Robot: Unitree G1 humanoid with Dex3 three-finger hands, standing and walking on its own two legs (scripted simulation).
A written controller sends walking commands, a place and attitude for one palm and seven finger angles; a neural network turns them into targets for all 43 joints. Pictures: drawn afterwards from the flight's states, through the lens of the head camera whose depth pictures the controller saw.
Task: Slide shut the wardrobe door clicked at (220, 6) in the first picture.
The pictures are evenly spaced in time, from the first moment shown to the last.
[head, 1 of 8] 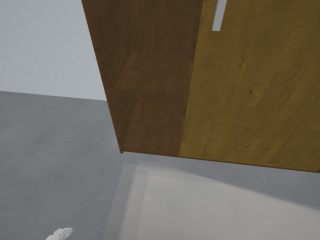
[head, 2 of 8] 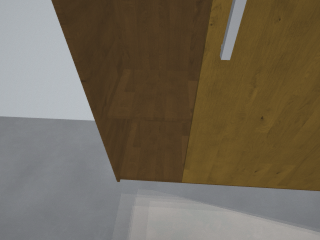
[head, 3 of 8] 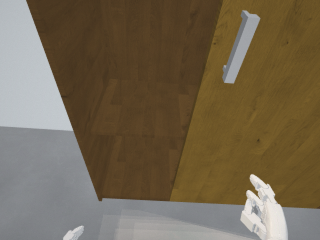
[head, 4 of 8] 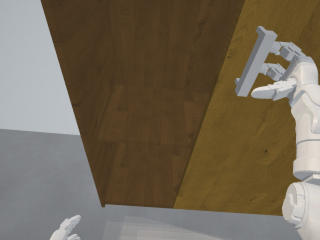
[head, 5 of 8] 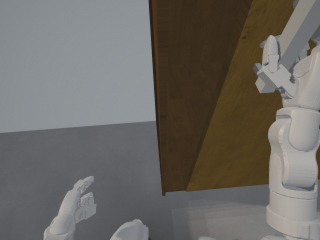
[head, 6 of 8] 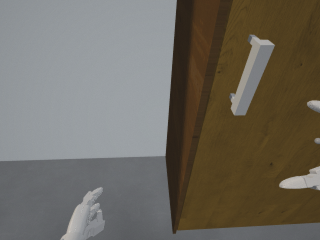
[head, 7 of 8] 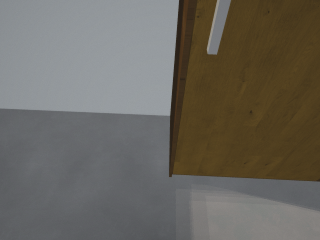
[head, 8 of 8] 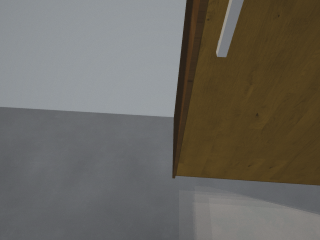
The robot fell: no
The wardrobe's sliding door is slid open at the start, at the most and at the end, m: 0.42 0.42 0.00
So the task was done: yes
